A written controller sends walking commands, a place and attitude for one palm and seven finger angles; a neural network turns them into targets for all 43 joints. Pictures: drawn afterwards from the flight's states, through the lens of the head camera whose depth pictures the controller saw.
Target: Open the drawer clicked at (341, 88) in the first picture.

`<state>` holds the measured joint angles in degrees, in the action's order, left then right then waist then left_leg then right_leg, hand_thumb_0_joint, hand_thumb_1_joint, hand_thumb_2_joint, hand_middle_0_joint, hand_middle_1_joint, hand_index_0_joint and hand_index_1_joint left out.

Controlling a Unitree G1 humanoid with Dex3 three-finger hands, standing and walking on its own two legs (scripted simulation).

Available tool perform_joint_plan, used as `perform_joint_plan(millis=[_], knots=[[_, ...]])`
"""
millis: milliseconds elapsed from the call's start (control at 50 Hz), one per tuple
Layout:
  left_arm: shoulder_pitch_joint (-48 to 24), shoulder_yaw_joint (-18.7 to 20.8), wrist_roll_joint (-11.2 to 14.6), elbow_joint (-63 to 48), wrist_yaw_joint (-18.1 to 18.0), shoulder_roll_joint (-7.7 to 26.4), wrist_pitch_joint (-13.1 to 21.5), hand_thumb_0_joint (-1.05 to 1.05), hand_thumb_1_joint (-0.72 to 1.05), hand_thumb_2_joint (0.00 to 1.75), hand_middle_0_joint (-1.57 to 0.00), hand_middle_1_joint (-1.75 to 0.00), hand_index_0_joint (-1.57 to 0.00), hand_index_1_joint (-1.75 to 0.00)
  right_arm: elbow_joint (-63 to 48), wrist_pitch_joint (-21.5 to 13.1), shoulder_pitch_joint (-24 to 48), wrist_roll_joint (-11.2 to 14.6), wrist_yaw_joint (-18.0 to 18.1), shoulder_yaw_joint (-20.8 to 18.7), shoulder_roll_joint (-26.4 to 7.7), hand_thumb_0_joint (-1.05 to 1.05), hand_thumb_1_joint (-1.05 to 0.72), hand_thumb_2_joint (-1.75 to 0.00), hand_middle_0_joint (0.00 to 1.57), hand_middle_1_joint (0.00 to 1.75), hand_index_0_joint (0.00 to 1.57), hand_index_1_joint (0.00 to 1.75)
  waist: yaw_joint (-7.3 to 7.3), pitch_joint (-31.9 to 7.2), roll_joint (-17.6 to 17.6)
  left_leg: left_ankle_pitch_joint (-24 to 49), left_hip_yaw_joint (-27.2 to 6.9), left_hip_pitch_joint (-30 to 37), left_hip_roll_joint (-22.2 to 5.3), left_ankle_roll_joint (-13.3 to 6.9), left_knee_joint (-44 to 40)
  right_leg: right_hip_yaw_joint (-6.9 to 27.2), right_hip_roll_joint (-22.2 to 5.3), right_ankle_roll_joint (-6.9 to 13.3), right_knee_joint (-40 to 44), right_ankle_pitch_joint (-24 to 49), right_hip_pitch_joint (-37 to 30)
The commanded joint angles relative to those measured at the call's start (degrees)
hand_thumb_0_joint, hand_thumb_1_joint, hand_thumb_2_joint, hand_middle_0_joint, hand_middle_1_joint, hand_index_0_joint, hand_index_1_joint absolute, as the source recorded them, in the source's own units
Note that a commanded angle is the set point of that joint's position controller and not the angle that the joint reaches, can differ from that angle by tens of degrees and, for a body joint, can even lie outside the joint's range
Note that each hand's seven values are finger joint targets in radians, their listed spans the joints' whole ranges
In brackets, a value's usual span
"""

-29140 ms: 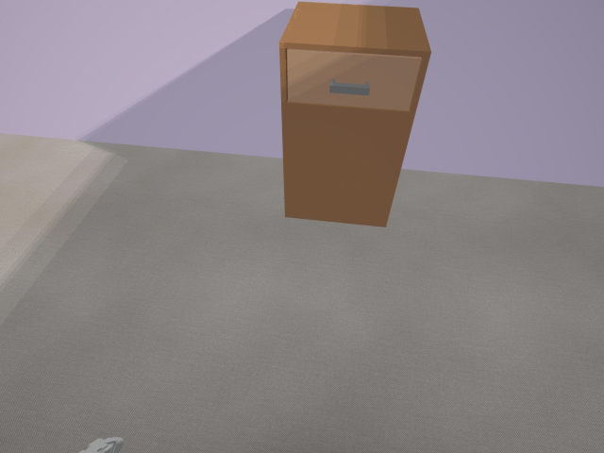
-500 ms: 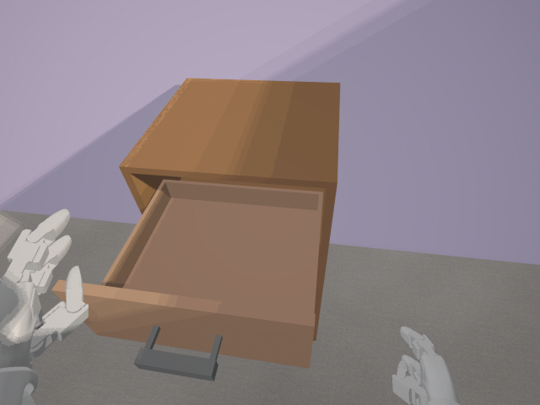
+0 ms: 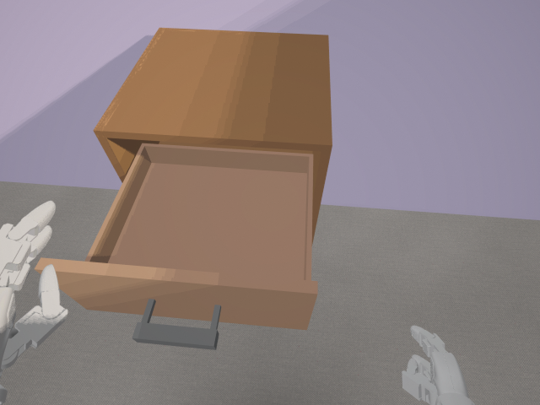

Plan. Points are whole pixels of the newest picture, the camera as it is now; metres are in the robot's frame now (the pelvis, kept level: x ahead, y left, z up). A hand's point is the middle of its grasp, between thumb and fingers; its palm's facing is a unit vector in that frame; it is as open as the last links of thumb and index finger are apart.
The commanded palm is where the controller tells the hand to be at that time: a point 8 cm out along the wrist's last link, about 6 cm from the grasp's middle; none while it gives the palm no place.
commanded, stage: step back with the hand held close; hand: left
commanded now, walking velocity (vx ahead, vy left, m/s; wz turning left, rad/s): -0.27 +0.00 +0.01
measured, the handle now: (180, 321) +0.25 +0.17 -0.08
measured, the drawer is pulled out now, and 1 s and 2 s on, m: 0.29 0.29 0.29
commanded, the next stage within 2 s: stop stepping back and stand still in 0.94 s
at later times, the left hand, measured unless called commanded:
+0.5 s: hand out of the picture +0.13 +0.25 +0.15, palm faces +0.36 -0.83 -0.42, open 7.4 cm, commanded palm +0.06 +0.29 +0.18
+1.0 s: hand out of the picture +0.01 +0.20 +0.15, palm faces +0.33 -0.80 -0.51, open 7.4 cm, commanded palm -0.04 +0.24 +0.18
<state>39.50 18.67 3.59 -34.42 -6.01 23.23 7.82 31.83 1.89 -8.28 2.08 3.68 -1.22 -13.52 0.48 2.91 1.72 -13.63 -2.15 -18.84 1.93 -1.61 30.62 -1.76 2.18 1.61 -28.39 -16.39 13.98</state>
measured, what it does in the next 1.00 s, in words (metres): walks backwards: right foot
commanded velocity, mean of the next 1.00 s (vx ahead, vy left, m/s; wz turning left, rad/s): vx -0.35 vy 0.00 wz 0.02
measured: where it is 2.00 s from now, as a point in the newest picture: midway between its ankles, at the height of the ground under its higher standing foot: outside the picture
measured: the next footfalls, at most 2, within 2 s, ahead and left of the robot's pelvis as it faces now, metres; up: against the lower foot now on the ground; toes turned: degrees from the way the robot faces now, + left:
right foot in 0.70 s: -0.12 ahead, -0.13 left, +0.00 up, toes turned -3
left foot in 1.08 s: -0.19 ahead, +0.09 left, +0.00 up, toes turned +4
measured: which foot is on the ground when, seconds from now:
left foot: down 0.00-0.80, up 0.82-1.00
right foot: down 0.00-0.46, up 0.48-0.68, down 0.70-1.00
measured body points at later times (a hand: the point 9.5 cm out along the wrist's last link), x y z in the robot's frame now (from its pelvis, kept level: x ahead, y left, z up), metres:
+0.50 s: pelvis -0.05 +0.01 -0.01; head -0.02 +0.04 +0.44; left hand +0.11 +0.29 +0.18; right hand +0.12 -0.23 -0.09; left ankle -0.03 +0.12 -0.74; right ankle -0.02 -0.10 -0.73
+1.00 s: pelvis -0.17 -0.05 +0.00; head -0.14 -0.05 +0.45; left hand -0.01 +0.24 +0.18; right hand +0.01 -0.29 -0.08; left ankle -0.21 +0.09 -0.68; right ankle -0.16 -0.13 -0.74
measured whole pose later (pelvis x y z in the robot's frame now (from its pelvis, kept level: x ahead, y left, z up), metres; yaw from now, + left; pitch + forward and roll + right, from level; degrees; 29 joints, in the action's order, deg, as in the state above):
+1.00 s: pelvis -0.17 -0.05 +0.00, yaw +1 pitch +3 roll +2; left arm 41.1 21.7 3.3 -33.2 -8.4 23.3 11.6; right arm 35.1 0.2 -7.8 0.8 5.1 -0.8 -12.5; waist 1.1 -0.9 -2.1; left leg -27.7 -0.9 -24.9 1.3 2.1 51.7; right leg -3.6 -0.3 3.3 -29.1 -14.2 18.5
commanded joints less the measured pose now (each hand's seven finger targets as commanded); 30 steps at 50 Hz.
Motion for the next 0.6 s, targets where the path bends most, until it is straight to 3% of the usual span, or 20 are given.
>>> perform_joint_plan(millis=[0,40,100,140,200,240,280,300,320,340,360,380,400,420,440,460,480,500,520,580], knots=[[1.05,11.50,0.49,-16.16,-2.98,10.67,4.76,0.00,0.90,0.90,-0.20,-0.30,-0.20,-0.30,-10.48,-3.59,5.62,-0.17,0.73,-1.72,-5.26,0.00,-0.90,-0.90,0.20,0.30,0.20,0.30,-1.01,-13.45,4.88,19.46,-8.48,1.48,-9.62,-2.27,-5.81,2.16,-4.89,-1.36,-1.60,11.61,-5.17],[1.54,12.07,0.56,-14.95,-3.09,10.74,4.60,0.00,0.90,0.90,-0.20,-0.30,-0.20,-0.30,-9.93,-4.13,5.36,-0.55,0.81,-1.94,-5.38,0.00,-0.90,-0.90,0.20,0.30,0.20,0.30,-1.05,-13.03,6.63,17.78,-9.61,-0.05,-10.88,-2.73,-7.94,1.68,-3.81,-1.59,-3.41,6.06,-4.87],[1.53,11.09,0.60,-12.89,-2.94,8.72,4.71,0.00,0.90,0.90,-0.20,-0.30,-0.20,-0.30,-9.32,-4.90,4.52,-0.84,0.56,-1.86,-5.23,0.00,-0.90,-0.90,0.20,0.30,0.20,0.30,-0.75,-11.20,6.38,11.55,-10.62,-4.39,-12.59,-3.50,-9.65,1.72,-3.16,-1.73,-5.43,-1.56,-4.35],[0.72,10.99,0.31,-12.26,-2.89,8.39,4.74,0.00,0.90,0.90,-0.20,-0.30,-0.20,-0.30,-9.03,-5.48,4.35,-0.85,0.48,-2.10,-5.76,0.00,-0.90,-0.90,0.20,0.30,0.20,0.30,-0.53,-10.27,6.86,4.94,-10.51,-8.01,-12.90,-3.93,-10.35,2.06,-2.96,-1.70,-5.86,-1.77,-5.66],[-0.90,10.19,0.09,-11.56,-2.79,7.71,4.91,0.00,0.90,0.90,-0.20,-0.30,-0.20,-0.30,-9.42,-5.97,4.18,-0.56,0.32,-1.72,-5.96,0.00,-0.90,-0.90,0.20,0.30,0.20,0.30,-0.23,-8.38,2.60,-4.92,-9.89,-13.78,-11.52,-3.51,-8.47,3.91,-4.19,-1.40,-3.90,1.32,-6.78],[-1.73,10.27,0.00,-11.97,-3.01,8.56,5.03,0.00,0.90,0.90,-0.20,-0.30,-0.20,-0.30,-9.46,-6.06,3.62,-0.33,0.30,-1.94,-6.00,0.00,-0.90,-0.90,0.20,0.30,0.20,0.30,0.25,-8.24,-2.66,-11.28,-7.59,-12.27,-7.47,-2.16,-2.90,9.44,-7.84,0.55,2.27,0.49,-2.59],[-3.06,8.44,0.36,-12.05,-3.38,7.96,5.41,0.00,0.90,0.90,-0.20,-0.30,-0.20,-0.30,-8.72,-6.24,3.18,-0.32,0.06,-1.92,-5.14,0.00,-0.90,-0.90,0.20,0.30,0.20,0.30,0.98,-6.80,-9.04,-10.18,-3.34,-4.98,-2.57,0.28,9.19,17.55,-15.39,4.18,11.86,-7.60,8.45],[-4.08,7.47,0.45,-12.59,-3.60,7.69,5.72,0.00,0.90,0.90,-0.20,-0.30,-0.20,-0.30,-7.74,-6.37,2.54,-0.43,-0.05,-1.94,-5.22,0.00,-0.90,-0.90,0.20,0.30,0.20,0.30,1.30,-6.79,-11.29,-8.95,-1.88,-1.64,-1.13,1.33,16.08,18.84,-19.23,6.23,14.07,-9.77,12.28],[-4.21,7.70,0.42,-12.76,-3.87,8.09,5.91,0.00,0.90,0.90,-0.20,-0.30,-0.20,-0.30,-7.29,-6.42,3.11,-0.84,-0.06,-1.80,-5.06,0.00,-0.90,-0.90,0.20,0.30,0.20,0.30,1.18,-6.89,-11.10,-8.68,-1.43,0.42,-1.07,1.59,20.00,17.99,-20.62,7.18,14.48,-9.49,14.63],[-4.47,9.14,0.29,-13.77,-4.26,9.47,5.84,0.00,0.90,0.90,-0.20,-0.30,-0.20,-0.30,-7.17,-6.42,3.51,-1.29,-0.01,-1.78,-5.53,0.00,-0.90,-0.90,0.20,0.30,0.20,0.30,1.29,-7.58,-8.33,-8.30,-1.67,1.22,-1.20,1.52,19.37,17.64,-20.12,7.61,13.61,-5.73,14.66],[-4.39,8.41,0.25,-14.66,-4.28,8.67,6.00,0.00,0.90,0.90,-0.20,-0.30,-0.20,-0.30,-7.41,-6.34,3.47,-1.39,-0.03,-0.79,-4.43,0.00,-0.90,-0.90,0.20,0.30,0.20,0.30,1.38,-7.12,-7.39,-7.66,-2.25,0.68,-2.48,1.10,13.17,12.81,-18.64,6.35,10.37,-1.39,11.80],[-4.32,9.49,0.14,-15.49,-4.41,9.53,6.06,0.00,0.90,0.90,-0.20,-0.30,-0.20,-0.30,-7.79,-6.31,4.00,-1.33,0.25,-0.45,-4.20,0.00,-0.90,-0.90,0.20,0.30,0.20,0.30,1.29,-6.03,-4.31,-4.89,-2.72,0.70,-3.57,0.52,3.21,9.69,-15.14,4.10,6.86,0.81,10.51],[-4.03,10.36,-0.04,-15.92,-4.67,10.13,6.15,0.00,0.90,0.90,-0.20,-0.30,-0.20,-0.30,-7.89,-6.13,4.62,-1.25,0.76,-0.34,-4.55,0.00,-0.90,-0.90,0.20,0.30,0.20,0.30,0.77,-5.36,1.80,0.23,-5.78,-1.84,-6.25,-0.57,-6.38,5.70,-9.61,1.31,1.65,1.52,7.42],[-3.80,10.46,-0.46,-17.39,-4.75,9.77,6.56,0.00,0.90,0.90,-0.20,-0.30,-0.20,-0.30,-8.59,-6.35,5.33,-1.28,1.11,-0.77,-5.34,0.00,-0.90,-0.90,0.20,0.30,0.20,0.30,0.01,-6.20,9.69,9.20,-11.68,-5.03,-11.83,-2.54,-10.90,2.67,-4.41,-0.98,-5.63,4.88,2.67],[-4.46,11.81,-1.07,-17.47,-4.72,11.19,6.56,0.00,0.90,0.90,-0.20,-0.30,-0.20,-0.30,-8.72,-6.68,5.55,-1.56,1.14,-1.47,-5.11,0.00,-0.90,-0.90,0.20,0.30,0.20,0.30,-0.11,-8.00,12.82,19.70,-14.05,-4.69,-16.22,-3.82,-10.04,1.86,-3.32,-1.65,-10.96,2.77,1.78],[-3.31,11.04,-0.33,-17.26,-4.22,9.82,7.35,0.00,0.90,0.90,-0.20,-0.30,-0.20,-0.30,-7.79,-7.44,4.09,-1.61,0.49,-1.39,-4.43,0.00,-0.90,-0.90,0.20,0.30,0.20,0.30,-0.54,-10.96,10.15,28.67,-11.12,-1.72,-16.48,-3.84,-7.39,2.06,-3.20,-1.63,-12.40,-2.02,1.55],[-3.27,11.77,-0.28,-17.97,-3.90,10.72,7.50,0.00,0.90,0.90,-0.20,-0.30,-0.20,-0.30,-7.86,-7.73,4.04,-2.53,0.20,-1.37,-4.24,0.00,-0.90,-0.90,0.20,0.30,0.20,0.30,-0.62,-12.69,13.79,30.70,-13.66,-2.33,-17.34,-4.53,-8.56,1.74,-3.12,-1.76,-14.54,-7.20,1.60],[-1.97,12.11,-0.51,-17.85,-3.68,10.10,7.26,0.00,0.90,0.90,-0.20,-0.30,-0.20,-0.30,-7.50,-7.99,3.39,-2.93,-0.16,-1.72,-4.04,0.00,-0.90,-0.90,0.20,0.30,0.20,0.30,-0.83,-13.14,14.54,30.17,-12.84,-2.49,-17.88,-4.86,-8.98,1.79,-2.52,-1.83,-17.29,-10.15,1.44],[-1.95,11.43,-0.13,-18.81,-3.49,9.08,7.32,0.00,0.90,0.90,-0.20,-0.30,-0.20,-0.30,-7.27,-8.25,2.86,-3.16,-0.51,-1.79,-4.29,0.00,-0.90,-0.90,0.20,0.30,0.20,0.30,-0.76,-12.74,13.61,32.12,-12.56,-2.54,-18.10,-5.30,-8.38,1.92,-2.27,-1.94,-17.24,-10.28,1.46],[-0.44,9.78,0.15,-17.46,-2.76,7.07,7.38,0.00,0.90,0.90,-0.20,-0.30,-0.20,-0.30,-5.71,-9.09,1.97,-2.49,-1.50,-2.52,-4.80,0.00,-0.90,-0.90,0.20,0.30,0.20,0.30,-0.50,-14.84,8.62,43.03,-10.11,7.84,-17.09,-4.65,-3.51,0.77,-1.84,-2.27,-9.18,-4.83,4.59]])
